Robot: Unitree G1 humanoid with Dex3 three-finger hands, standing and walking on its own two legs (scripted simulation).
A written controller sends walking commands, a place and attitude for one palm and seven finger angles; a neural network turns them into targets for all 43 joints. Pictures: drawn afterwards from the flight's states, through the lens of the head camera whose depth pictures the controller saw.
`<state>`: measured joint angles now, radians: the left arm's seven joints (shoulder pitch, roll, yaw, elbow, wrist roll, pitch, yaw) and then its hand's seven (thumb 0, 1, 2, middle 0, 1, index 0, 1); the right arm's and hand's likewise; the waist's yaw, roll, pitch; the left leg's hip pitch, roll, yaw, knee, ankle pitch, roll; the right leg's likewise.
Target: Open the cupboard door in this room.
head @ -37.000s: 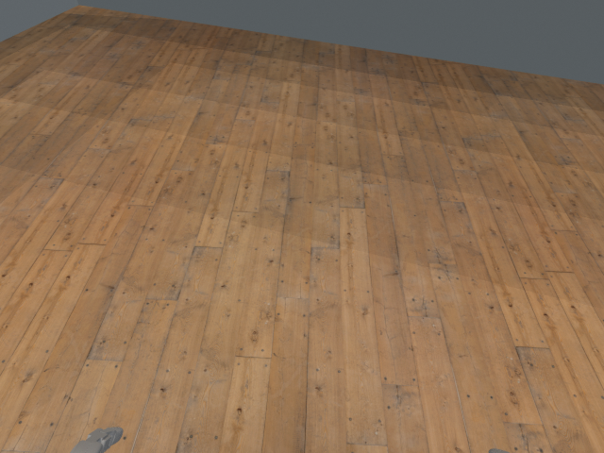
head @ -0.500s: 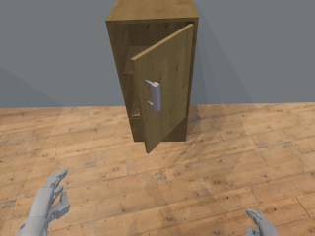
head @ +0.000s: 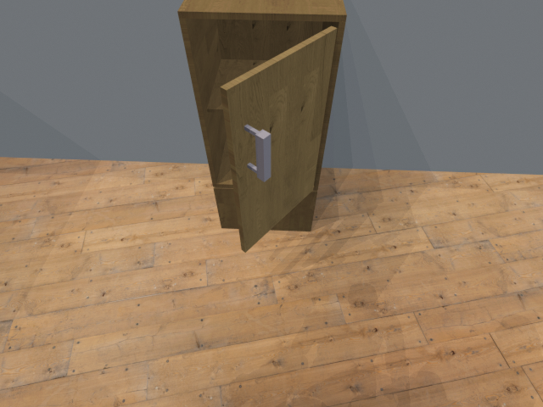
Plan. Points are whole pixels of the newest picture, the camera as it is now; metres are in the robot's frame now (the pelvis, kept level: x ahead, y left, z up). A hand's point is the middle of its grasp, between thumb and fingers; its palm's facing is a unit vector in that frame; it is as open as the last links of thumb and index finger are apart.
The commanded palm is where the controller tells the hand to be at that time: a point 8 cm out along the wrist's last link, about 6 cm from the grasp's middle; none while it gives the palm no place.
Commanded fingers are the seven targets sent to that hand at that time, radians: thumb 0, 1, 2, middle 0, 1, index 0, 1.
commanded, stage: let the arm hang, fingers relaxed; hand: left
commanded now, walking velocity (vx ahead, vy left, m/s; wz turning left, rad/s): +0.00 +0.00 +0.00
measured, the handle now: (256, 152) +0.64 +0.08 -0.04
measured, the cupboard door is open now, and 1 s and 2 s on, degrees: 51 51 51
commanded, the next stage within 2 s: look to check the result in 0.46 s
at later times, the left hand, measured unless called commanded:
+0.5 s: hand out of the picture +0.10 +0.20 -0.16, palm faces -0.02 -0.96 -0.26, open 7.3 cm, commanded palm none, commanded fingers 0.00 0.90 0.90 -0.20 -0.30 -0.20 -0.30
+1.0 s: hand out of the picture +0.09 +0.21 -0.16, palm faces -0.02 -0.96 -0.29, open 7.3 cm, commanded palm none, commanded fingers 0.00 0.90 0.90 -0.20 -0.30 -0.20 -0.30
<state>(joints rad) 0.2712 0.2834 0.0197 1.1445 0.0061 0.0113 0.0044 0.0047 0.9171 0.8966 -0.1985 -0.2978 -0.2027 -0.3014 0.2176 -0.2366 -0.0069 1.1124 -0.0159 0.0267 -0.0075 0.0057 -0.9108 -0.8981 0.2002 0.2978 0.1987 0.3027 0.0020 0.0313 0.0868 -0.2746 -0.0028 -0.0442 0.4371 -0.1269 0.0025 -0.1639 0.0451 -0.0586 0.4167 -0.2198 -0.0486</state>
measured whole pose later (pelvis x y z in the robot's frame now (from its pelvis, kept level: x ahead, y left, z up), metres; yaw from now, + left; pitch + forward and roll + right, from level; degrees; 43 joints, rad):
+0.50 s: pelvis +0.03 -0.01 +0.01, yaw -1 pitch -2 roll +0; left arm 0.12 0.24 0.01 1.11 0.01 -0.02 0.01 0.00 0.91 0.90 -0.20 -0.30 -0.20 -0.30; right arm 0.13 -0.27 -0.01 1.13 -0.02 0.00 -0.01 0.00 -0.91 -0.90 0.20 0.30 0.20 0.30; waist -0.01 0.02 0.06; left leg -0.20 0.00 -0.03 0.35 -0.13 -0.01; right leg -0.10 0.04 -0.04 0.35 -0.22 -0.05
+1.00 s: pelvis +0.04 -0.01 +0.01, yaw -2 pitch -2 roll +0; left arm 0.15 0.27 0.01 1.14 0.00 -0.02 0.01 0.00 0.91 0.90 -0.20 -0.30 -0.20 -0.30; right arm 0.13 -0.27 0.00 1.14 -0.01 0.01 -0.01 0.00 -0.91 -0.90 0.20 0.30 0.20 0.30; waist 0.00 0.02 0.07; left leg -0.16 0.01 -0.02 0.33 -0.14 -0.01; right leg -0.06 0.05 -0.03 0.31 -0.22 -0.06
